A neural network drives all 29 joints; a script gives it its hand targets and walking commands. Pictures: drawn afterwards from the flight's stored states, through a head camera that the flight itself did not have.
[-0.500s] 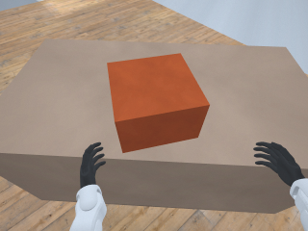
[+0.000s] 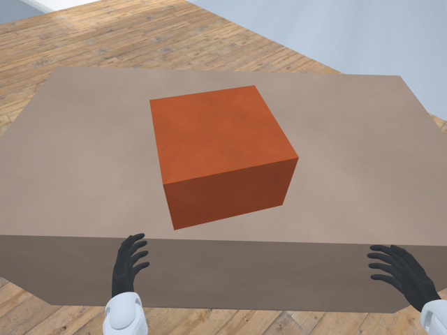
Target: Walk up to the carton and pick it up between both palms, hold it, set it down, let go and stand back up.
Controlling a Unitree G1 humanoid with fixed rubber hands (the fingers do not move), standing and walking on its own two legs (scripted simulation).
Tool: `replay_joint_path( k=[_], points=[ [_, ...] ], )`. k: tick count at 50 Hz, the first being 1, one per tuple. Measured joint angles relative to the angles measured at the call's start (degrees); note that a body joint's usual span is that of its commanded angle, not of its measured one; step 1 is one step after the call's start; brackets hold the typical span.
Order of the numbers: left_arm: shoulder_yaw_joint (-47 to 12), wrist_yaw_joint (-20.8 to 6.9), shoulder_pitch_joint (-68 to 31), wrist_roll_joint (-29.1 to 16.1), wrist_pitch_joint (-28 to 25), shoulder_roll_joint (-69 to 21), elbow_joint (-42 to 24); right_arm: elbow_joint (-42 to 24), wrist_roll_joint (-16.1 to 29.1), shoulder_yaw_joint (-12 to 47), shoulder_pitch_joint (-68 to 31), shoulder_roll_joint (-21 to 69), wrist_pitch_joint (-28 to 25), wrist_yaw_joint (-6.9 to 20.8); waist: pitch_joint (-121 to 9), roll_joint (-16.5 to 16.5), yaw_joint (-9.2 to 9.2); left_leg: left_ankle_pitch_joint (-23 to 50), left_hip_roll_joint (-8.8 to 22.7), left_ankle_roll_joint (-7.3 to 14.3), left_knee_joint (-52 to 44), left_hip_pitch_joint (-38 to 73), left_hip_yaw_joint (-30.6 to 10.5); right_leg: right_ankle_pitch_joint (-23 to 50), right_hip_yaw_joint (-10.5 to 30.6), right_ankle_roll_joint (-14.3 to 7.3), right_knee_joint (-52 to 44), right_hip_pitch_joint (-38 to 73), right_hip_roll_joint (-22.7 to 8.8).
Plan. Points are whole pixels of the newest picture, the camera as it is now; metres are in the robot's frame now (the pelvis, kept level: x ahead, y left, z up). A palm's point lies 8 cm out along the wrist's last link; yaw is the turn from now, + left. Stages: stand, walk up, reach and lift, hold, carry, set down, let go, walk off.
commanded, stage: set down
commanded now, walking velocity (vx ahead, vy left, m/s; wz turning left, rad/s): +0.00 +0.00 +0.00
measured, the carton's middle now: (216, 153) +0.53 +0.04 -0.03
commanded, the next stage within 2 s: let go in 0.86 s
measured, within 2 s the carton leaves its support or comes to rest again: neither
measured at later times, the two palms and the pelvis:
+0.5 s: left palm (106, 302) +0.17 +0.22 -0.05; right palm (380, 310) +0.18 -0.26 -0.04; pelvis +0.01 +0.01 +0.01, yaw +2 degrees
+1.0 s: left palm (90, 308) +0.17 +0.25 -0.06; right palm (355, 322) +0.16 -0.22 -0.06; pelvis +0.01 +0.02 +0.01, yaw +1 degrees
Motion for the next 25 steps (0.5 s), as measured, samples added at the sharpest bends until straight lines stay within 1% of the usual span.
replay_joint_path(
  k=[3, 5, 8, 16, 20, 22, 25],
  points=[
    [0.36, -0.32, 0.86, 0.32, -0.40, 0.21, -0.21, -0.63, -0.27, -0.49, 1.14, 0.43, -0.20, -0.50, -0.29, -0.01, -0.23, 0.02, 0.05, 0.00, -0.34, 0.39, -0.13, 0.21, -0.07, 0.03, -0.72, 0.59, 0.04],
    [0.89, -1.02, 0.62, 0.70, -0.12, 0.65, 1.09, -0.53, -0.99, -0.45, 1.49, 0.89, 0.39, -1.04, -0.30, -0.16, -0.29, 0.03, 0.00, 0.03, -0.55, 0.82, -0.19, 0.22, -0.12, 0.05, -0.95, 1.05, 0.00],
    [1.30, -1.22, 0.52, 0.30, -0.22, 1.42, 1.85, -1.25, -1.36, -0.72, 1.75, 1.64, 0.76, -1.12, -0.02, -0.18, -0.51, -0.01, 0.01, 0.03, -0.50, 1.07, -0.41, 0.27, -0.29, 0.05, -1.25, 1.52, 0.02],
    [2.35, -4.56, 0.78, 1.02, 1.78, 3.94, 5.24, -4.48, -7.22, -2.41, 3.31, 5.80, 3.82, -4.34, 1.73, -0.60, -1.56, 0.34, -0.25, 0.19, -1.51, 3.07, -1.16, 0.79, -0.98, 0.18, -3.07, 4.17, -0.25],
    [2.44, -5.42, 1.37, 1.47, 1.73, 5.24, 5.89, -6.94, -10.39, -3.50, 5.09, 8.82, 4.44, -5.71, 2.43, -0.66, -2.21, 0.57, -0.52, 0.29, -2.15, 4.06, -1.59, 1.01, -1.40, 0.29, -4.04, 5.49, -0.53],
    [2.30, -6.21, 1.35, 1.18, 2.09, 5.98, 6.71, -7.97, -12.54, -4.04, 5.86, 10.30, 5.13, -6.88, 2.82, -0.57, -2.59, 0.69, -0.66, 0.38, -2.56, 4.83, -1.74, 1.19, -1.56, 0.40, -4.65, 6.42, -0.68],
    [1.74, -6.57, 1.61, 0.78, 2.47, 6.90, 6.85, -10.11, -14.63, -5.12, 7.36, 12.11, 5.95, -7.99, 2.90, -0.32, -2.97, 0.83, -0.84, 0.50, -3.10, 5.65, -1.85, 1.41, -1.68, 0.55, -5.44, 7.40, -0.88]
  ],
)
